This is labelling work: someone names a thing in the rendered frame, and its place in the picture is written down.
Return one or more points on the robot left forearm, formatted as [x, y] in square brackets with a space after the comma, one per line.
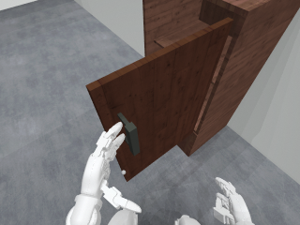
[85, 211]

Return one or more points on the cupboard door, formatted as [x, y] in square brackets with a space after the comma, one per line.
[162, 94]

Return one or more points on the robot left hand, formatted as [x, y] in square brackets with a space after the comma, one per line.
[98, 166]

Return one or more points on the robot left thigh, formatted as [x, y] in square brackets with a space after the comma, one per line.
[124, 217]

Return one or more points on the handle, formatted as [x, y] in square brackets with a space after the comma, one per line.
[132, 138]

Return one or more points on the robot right hand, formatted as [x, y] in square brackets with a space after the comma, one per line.
[235, 208]

